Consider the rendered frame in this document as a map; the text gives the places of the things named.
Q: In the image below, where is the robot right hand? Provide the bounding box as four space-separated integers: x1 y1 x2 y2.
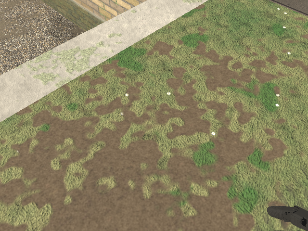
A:
267 205 308 231

